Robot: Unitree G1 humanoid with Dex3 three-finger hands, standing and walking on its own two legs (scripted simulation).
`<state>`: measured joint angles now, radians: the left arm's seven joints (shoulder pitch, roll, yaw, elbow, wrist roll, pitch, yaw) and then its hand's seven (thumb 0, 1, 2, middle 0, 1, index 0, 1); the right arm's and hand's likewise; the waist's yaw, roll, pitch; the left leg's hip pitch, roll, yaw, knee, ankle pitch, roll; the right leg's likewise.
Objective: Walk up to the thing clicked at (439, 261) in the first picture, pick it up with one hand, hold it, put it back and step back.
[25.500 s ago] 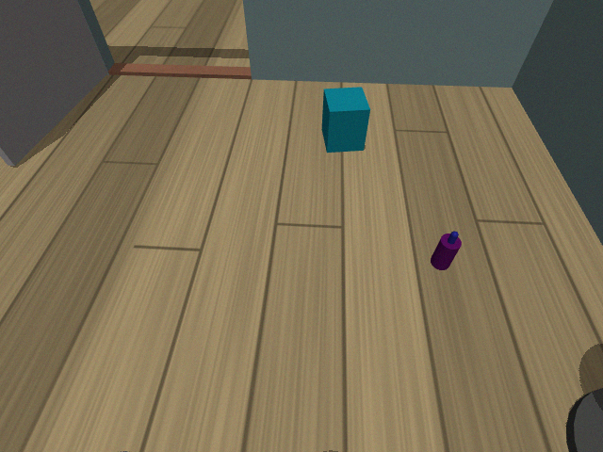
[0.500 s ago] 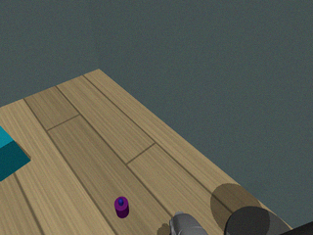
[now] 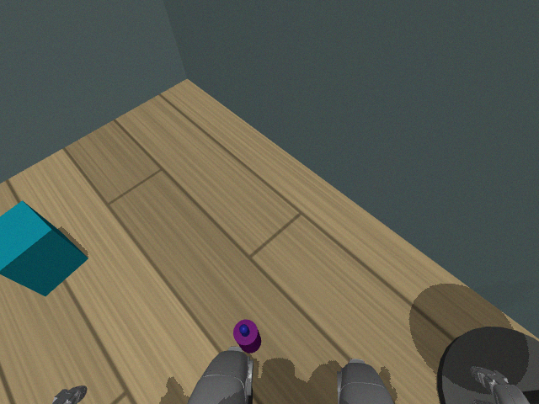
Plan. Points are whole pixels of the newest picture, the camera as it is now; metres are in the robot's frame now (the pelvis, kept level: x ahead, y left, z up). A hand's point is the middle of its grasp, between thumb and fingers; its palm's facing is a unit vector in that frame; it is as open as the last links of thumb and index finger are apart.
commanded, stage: walk up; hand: left
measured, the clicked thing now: (247, 335) +0.32 +0.14 -0.64
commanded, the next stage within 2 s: none
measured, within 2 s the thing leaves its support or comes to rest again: neither
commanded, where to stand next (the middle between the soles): +0.02 -0.08 m, yaw +4 degrees
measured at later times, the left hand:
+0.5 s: hand out of the picture +0.02 +0.24 -0.16, palm faces -0.14 -0.93 -0.34, open 7.4 cm
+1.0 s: hand out of the picture +0.01 +0.30 -0.13, palm faces -0.01 -0.89 -0.46, open 7.4 cm
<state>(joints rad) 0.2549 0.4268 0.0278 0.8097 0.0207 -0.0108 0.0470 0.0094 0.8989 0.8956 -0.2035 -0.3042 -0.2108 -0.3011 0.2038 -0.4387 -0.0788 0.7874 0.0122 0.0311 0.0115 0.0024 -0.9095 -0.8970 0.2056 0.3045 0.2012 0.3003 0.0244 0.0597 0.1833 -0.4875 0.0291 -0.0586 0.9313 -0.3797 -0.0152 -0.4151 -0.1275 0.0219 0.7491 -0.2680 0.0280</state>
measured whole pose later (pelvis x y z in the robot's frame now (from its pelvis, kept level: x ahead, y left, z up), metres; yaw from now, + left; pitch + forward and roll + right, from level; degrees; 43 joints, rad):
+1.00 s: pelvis -0.01 +0.00 +0.00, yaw +0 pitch -3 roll +0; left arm 0.34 0.44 0.06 0.87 -0.01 -0.02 0.01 0.01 0.90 0.90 -0.20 -0.30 -0.21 -0.30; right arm 0.28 -0.41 -0.06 0.84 -0.01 -0.03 0.05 0.01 -0.91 -0.90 0.21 0.30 0.20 0.30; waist 0.01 0.02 0.15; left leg -0.38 0.00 0.01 0.74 -0.31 0.01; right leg -0.26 -0.13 0.03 1.02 -0.54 0.01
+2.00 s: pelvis -0.17 -0.03 +0.02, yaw -3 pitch -2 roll -1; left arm 0.28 0.42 0.06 0.97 0.02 0.03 -0.03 0.01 0.91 0.90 -0.20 -0.30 -0.21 -0.30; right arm 0.20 -0.38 -0.05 0.89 -0.05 -0.03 0.02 0.01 -0.90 -0.90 0.21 0.31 0.21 0.30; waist 0.01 -0.05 0.07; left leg -0.25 0.03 0.04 0.61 -0.33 0.04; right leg -0.25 -0.01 0.04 0.72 -0.50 0.00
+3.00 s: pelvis -0.15 -0.04 +0.03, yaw -2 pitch -1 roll +1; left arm 0.34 0.37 0.06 0.96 0.04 0.01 -0.02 0.01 0.90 0.90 -0.20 -0.30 -0.21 -0.30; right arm 0.21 -0.41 -0.05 0.97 0.00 -0.01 -0.01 0.01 -0.91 -0.90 0.20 0.30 0.20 0.30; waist 0.05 0.01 0.07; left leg -0.35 -0.02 -0.02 0.77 -0.42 0.00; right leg -0.21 -0.01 -0.05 0.57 -0.35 -0.03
